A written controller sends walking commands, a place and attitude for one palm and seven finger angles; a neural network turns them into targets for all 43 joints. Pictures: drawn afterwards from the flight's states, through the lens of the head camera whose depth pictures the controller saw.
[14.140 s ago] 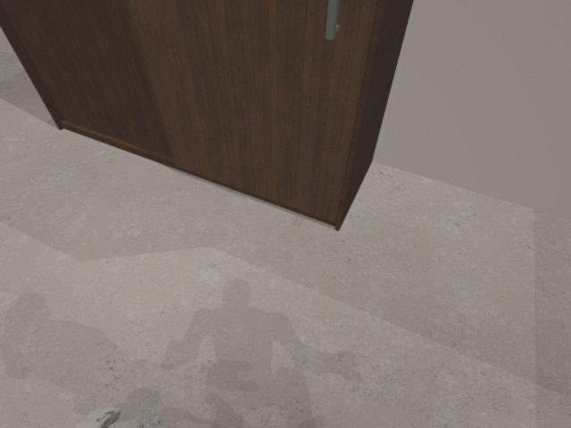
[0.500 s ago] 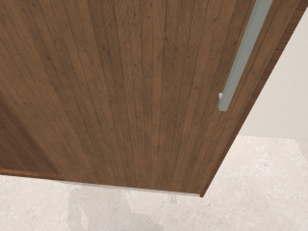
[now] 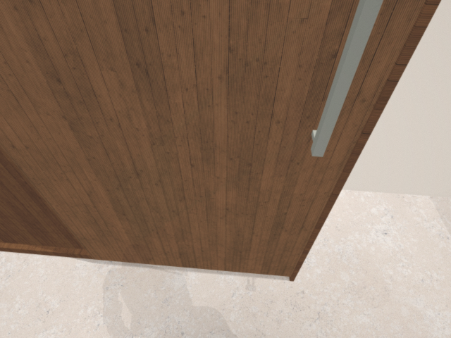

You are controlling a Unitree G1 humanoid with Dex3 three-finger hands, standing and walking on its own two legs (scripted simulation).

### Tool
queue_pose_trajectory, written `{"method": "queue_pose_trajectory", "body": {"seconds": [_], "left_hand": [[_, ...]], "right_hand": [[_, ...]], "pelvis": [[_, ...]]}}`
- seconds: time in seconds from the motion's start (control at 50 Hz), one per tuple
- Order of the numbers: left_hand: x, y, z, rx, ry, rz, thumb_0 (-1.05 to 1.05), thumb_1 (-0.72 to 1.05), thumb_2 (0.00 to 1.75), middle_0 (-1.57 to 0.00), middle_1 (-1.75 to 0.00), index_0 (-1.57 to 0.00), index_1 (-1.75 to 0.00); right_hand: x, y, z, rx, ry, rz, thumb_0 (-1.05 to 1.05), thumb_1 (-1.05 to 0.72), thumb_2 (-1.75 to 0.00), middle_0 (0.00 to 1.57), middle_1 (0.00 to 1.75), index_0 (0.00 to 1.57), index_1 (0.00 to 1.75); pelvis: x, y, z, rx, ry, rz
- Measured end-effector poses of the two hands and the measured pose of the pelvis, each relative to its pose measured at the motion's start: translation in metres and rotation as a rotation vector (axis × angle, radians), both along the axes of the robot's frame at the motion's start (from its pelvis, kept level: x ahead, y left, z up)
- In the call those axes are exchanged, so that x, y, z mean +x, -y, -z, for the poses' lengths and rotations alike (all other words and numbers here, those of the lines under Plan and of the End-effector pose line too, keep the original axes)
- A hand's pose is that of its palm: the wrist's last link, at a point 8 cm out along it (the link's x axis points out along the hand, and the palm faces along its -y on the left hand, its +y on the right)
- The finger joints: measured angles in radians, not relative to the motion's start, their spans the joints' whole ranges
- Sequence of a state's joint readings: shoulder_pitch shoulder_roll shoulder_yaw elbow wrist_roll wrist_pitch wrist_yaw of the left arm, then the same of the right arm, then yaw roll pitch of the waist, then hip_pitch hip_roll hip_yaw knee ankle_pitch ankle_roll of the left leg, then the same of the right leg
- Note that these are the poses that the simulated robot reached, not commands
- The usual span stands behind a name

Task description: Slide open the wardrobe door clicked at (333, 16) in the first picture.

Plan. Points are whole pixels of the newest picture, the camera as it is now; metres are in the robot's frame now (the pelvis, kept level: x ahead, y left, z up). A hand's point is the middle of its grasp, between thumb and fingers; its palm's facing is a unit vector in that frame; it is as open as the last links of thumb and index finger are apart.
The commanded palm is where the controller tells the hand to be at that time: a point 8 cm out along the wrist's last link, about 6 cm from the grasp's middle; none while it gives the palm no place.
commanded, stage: look again from close up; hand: right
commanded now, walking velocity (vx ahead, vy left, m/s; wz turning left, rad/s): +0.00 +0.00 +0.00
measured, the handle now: (339, 73) +0.49 -0.16 +0.25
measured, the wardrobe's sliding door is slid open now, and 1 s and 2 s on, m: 0.00 0.00 0.00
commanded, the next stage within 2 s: raise the hand with hooked fingers in 1.38 s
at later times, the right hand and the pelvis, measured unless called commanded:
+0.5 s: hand out of the picture +0.01 -0.16 -0.18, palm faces +0.01 +0.98 -0.18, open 7.4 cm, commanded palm none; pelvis +0.01 +0.00 +0.00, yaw +1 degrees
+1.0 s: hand out of the picture +0.01 -0.16 -0.18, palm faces +0.01 +0.99 -0.17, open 7.4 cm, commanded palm none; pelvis +0.01 +0.00 +0.00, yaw +1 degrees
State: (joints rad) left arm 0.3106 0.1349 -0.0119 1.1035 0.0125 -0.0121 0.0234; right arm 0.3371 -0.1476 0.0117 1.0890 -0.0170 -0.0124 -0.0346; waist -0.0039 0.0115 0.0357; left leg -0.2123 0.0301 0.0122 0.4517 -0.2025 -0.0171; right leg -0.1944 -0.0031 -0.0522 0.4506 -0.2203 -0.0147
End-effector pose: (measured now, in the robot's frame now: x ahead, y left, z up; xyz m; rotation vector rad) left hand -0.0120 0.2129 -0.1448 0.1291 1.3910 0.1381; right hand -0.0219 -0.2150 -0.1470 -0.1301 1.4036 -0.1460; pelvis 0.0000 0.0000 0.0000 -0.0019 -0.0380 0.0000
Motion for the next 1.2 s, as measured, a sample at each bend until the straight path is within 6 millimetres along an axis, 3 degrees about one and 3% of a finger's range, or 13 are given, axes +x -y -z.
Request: {"method": "queue_pose_trajectory", "body": {"seconds": [0.44, 1.2], "left_hand": [[0.008, -0.001, 0.000, 0.002, 0.004, -0.013, 0.00, 0.91, 0.90, -0.20, -0.30, -0.20, -0.30], [0.015, -0.004, -0.001, 0.007, -0.006, -0.011, 0.00, 0.91, 0.90, -0.20, -0.30, -0.20, -0.30]], "right_hand": [[0.024, -0.001, -0.001, -0.001, 0.037, -0.020, 0.00, -0.91, -0.90, 0.20, 0.30, 0.19, 0.29], [0.028, -0.006, 0.000, 0.009, 0.026, -0.012, 0.00, -0.91, -0.90, 0.20, 0.30, 0.19, 0.29]], "pelvis": [[0.006, 0.000, -0.001, -0.002, -0.004, -0.011], [0.014, -0.004, -0.001, 0.000, -0.005, -0.009]]}}
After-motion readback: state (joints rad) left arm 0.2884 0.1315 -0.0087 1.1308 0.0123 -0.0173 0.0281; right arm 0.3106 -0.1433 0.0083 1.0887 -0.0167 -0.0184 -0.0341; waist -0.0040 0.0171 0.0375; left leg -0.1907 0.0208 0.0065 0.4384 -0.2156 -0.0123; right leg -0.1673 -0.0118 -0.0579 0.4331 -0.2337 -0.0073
